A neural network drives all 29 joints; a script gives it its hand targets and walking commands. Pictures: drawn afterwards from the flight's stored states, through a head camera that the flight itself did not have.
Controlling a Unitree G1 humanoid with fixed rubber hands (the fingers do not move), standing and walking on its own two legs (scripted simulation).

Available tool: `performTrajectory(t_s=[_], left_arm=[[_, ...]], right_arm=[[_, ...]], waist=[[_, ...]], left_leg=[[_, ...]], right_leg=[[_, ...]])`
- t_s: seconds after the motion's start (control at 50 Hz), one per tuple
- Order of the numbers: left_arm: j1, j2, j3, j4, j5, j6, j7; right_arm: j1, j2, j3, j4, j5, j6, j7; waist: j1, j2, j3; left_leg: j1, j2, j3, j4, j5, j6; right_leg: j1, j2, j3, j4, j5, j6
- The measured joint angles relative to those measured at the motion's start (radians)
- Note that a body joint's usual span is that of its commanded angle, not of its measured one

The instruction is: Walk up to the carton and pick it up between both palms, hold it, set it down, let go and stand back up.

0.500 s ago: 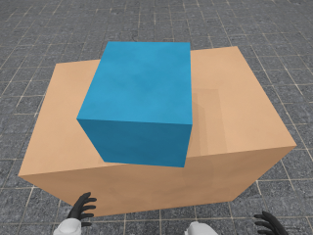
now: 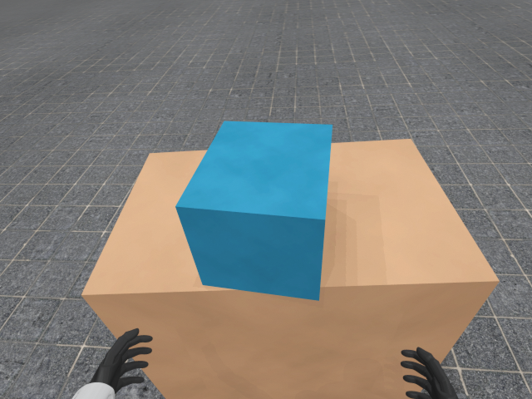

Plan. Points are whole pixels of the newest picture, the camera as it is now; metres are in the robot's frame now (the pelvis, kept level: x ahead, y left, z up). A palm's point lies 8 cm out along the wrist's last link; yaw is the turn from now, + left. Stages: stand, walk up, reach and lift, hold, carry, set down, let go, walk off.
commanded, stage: reach and lift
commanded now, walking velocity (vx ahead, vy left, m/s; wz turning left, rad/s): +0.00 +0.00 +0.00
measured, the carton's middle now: (268, 204) +0.48 +0.01 +0.03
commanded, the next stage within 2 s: none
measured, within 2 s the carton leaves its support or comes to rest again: neither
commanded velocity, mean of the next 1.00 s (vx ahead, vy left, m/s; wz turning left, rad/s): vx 0.00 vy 0.00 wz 0.00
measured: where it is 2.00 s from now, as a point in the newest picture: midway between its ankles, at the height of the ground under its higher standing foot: outside the picture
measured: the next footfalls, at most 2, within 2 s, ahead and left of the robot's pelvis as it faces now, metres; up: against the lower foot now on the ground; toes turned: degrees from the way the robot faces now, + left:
none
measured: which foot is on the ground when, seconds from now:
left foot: down 0.00-1.00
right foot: down 0.00-1.00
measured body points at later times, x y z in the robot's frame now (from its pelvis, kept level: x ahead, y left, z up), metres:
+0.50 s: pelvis +0.02 +0.02 +0.01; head +0.02 +0.04 +0.46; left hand +0.25 +0.27 +0.00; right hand +0.23 -0.18 +0.00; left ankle +0.02 +0.12 -0.73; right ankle +0.02 -0.12 -0.73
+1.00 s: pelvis +0.04 +0.03 +0.01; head +0.08 +0.04 +0.46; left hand +0.26 +0.26 +0.04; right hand +0.26 -0.17 +0.04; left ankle +0.02 +0.12 -0.73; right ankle +0.02 -0.12 -0.73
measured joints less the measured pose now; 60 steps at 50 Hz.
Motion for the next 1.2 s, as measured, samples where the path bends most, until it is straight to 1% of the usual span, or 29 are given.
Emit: performTrajectory(t_s=[0.06,0.12,0.24,0.3,0.36,0.46,0.54,0.66,0.78,0.9,0.96,1.04,1.12,1.2], left_arm=[[-0.005,0.017,-0.024,-0.013,-0.073,-0.018,-0.01],[-0.028,0.023,-0.023,-0.024,-0.103,-0.036,-0.018],[-0.088,0.042,-0.003,-0.048,-0.114,-0.054,-0.029],[-0.099,0.049,-0.003,-0.078,-0.121,-0.075,-0.019],[-0.098,0.053,-0.011,-0.103,-0.134,-0.102,-0.006],[-0.06,0.053,-0.021,-0.146,-0.152,-0.126,0.004],[0.015,0.058,-0.029,-0.234,-0.185,-0.144,-0.001],[0.13,0.065,-0.022,-0.353,-0.21,-0.193,-0.033],[0.212,0.061,-0.041,-0.452,-0.233,-0.211,-0.048],[0.197,0.068,-0.068,-0.534,-0.247,-0.212,-0.034],[0.149,0.082,-0.062,-0.536,-0.257,-0.2,-0.024],[0.063,0.099,-0.042,-0.487,-0.277,-0.167,-0.017],[-0.015,0.101,-0.026,-0.423,-0.291,-0.124,-0.018],[-0.084,0.096,-0.019,-0.383,-0.298,-0.078,-0.024]], right_arm=[[-0.009,0.013,-0.006,-0.105,-0.008,0.003,-0.017],[-0.029,0.025,0.009,-0.168,-0.003,0.021,-0.03],[-0.075,0.057,0.039,-0.171,0.028,0.078,-0.059],[-0.073,0.077,0.038,-0.175,0.056,0.08,-0.065],[-0.067,0.091,0.03,-0.193,0.08,0.067,-0.067],[-0.073,0.093,0.021,-0.224,0.114,0.042,-0.072],[-0.053,0.087,0.025,-0.276,0.142,0.011,-0.08],[0.006,0.062,0.05,-0.338,0.176,-0.04,-0.099],[0.07,0.054,0.046,-0.393,0.192,-0.071,-0.118],[0.076,0.05,0.031,-0.469,0.202,-0.069,-0.127],[0.05,0.046,0.028,-0.505,0.204,-0.042,-0.127],[-0.009,0.041,0.026,-0.53,0.202,0.024,-0.128],[-0.068,0.034,0.027,-0.527,0.206,0.099,-0.134],[-0.132,0.026,0.017,-0.502,0.213,0.163,-0.144]], waist=[[-0.005,-0.002,0.006],[0.004,-0.023,0.015],[0.02,-0.088,0.054],[0.032,-0.113,0.063],[0.042,-0.122,0.056],[0.051,-0.102,0.032],[0.056,-0.074,0.004],[0.058,-0.041,-0.011],[0.051,-0.033,0.023],[0.048,-0.036,0.064],[0.049,-0.04,0.072],[0.052,-0.049,0.059],[0.051,-0.055,0.029],[0.043,-0.055,0.004]], left_leg=[[0.017,-0.022,-0.006,-0.057,0.039,-0.005],[0.028,-0.03,-0.005,-0.105,0.057,-0.003],[0.017,-0.021,-0.004,-0.139,0.102,-0.01],[0.003,-0.016,0.002,-0.131,0.098,-0.012],[-0.01,-0.016,0.008,-0.119,0.081,-0.007],[-0.01,-0.022,0.013,-0.107,0.051,0.003],[0.006,-0.03,0.009,-0.117,0.032,0.007],[0.037,-0.038,-0.009,-0.129,0.01,0.013],[0.037,-0.04,-0.025,-0.126,0.002,0.014],[0.005,-0.033,-0.026,-0.118,0.01,0.012],[-0.007,-0.03,-0.023,-0.123,0.02,0.01],[-0.013,-0.03,-0.018,-0.138,0.035,0.007],[-0.014,-0.03,-0.018,-0.152,0.045,0.004],[-0.011,-0.031,-0.02,-0.158,0.05,0.002]], right_leg=[[0.005,-0.021,-0.007,-0.019,0.012,0.007],[0.009,-0.03,-0.007,-0.053,0.036,0.008],[0.001,-0.022,-0.008,-0.093,0.069,0.004],[-0.009,-0.019,-0.003,-0.099,0.073,0.005],[-0.018,-0.019,0.003,-0.1,0.067,0.008],[-0.008,-0.026,0.009,-0.11,0.049,0.017],[0.021,-0.035,0.005,-0.143,0.04,0.027],[0.085,-0.044,-0.014,-0.21,0.039,0.036],[0.108,-0.046,-0.03,-0.244,0.045,0.035],[0.076,-0.038,-0.03,-0.241,0.056,0.032],[0.057,-0.036,-0.027,-0.232,0.061,0.03],[0.035,-0.035,-0.022,-0.218,0.062,0.027],[0.026,-0.035,-0.022,-0.213,0.062,0.024],[0.026,-0.036,-0.024,-0.209,0.061,0.022]])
